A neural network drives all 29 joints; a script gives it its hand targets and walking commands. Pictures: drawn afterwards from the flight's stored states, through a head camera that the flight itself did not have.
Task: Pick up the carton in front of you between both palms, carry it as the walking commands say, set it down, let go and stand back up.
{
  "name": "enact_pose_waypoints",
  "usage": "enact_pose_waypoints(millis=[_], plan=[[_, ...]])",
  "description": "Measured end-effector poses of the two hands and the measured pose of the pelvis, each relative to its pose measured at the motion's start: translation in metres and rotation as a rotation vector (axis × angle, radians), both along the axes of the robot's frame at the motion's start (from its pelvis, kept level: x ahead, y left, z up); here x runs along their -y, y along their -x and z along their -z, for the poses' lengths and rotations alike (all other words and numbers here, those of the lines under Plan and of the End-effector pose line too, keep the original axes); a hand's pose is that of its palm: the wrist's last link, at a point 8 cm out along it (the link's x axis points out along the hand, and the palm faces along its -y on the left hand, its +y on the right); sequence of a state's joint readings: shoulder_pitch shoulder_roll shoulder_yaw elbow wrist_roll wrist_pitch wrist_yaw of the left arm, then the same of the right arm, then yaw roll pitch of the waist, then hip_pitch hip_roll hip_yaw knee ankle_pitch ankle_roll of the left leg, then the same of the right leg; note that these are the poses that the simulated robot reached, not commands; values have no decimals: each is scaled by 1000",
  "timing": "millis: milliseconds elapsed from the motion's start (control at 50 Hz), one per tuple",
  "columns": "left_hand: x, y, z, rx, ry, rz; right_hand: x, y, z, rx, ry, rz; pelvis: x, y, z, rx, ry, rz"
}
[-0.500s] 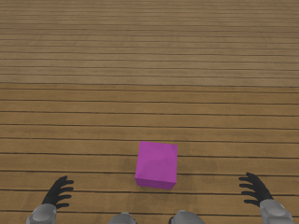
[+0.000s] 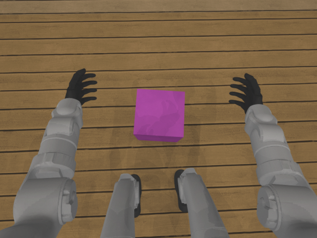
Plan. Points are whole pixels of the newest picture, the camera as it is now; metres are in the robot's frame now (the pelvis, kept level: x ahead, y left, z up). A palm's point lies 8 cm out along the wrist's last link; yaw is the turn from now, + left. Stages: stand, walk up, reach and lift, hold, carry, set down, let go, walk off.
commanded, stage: reach and lift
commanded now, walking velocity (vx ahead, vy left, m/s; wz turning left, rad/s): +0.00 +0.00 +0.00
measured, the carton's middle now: (159, 118) +0.48 -0.03 -0.54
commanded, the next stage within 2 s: none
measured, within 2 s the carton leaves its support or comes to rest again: leaves its support in 1.92 s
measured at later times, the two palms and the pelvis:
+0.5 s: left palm (102, 91) +0.52 +0.16 -0.22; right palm (220, 97) +0.47 -0.22 -0.22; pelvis +0.01 +0.00 -0.08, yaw -1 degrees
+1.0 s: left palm (116, 110) +0.51 +0.16 -0.44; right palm (202, 115) +0.46 -0.22 -0.43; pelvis -0.04 +0.00 -0.27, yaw -1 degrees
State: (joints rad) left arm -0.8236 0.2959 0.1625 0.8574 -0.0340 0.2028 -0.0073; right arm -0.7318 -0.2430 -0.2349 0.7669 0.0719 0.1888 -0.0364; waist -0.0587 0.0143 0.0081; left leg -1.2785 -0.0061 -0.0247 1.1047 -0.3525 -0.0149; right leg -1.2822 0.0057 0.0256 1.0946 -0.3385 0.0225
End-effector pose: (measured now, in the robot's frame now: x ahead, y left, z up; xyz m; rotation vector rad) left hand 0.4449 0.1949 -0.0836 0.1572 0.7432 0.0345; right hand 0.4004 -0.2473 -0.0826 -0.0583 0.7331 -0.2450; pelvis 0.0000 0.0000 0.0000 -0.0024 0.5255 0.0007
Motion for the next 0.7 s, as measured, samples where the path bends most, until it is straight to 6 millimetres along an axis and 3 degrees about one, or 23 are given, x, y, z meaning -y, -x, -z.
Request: enact_pose_waypoints(millis=[200,340,480,700], plan=[[28,-68,21,74,58,21,-24,-62,24,86,-38,20,-1,18,27,-145,4,-6],[34,-81,56,79,63,21,-29,-72,57,85,-37,29,-1,4,35,-256,7,-7],[34,-73,125,45,59,5,-27,-67,121,49,-40,41,-2,-10,71,-362,12,-3],[30,-57,256,53,53,-1,-22,-56,248,37,-26,29,-4,5,174,-389,20,2]])
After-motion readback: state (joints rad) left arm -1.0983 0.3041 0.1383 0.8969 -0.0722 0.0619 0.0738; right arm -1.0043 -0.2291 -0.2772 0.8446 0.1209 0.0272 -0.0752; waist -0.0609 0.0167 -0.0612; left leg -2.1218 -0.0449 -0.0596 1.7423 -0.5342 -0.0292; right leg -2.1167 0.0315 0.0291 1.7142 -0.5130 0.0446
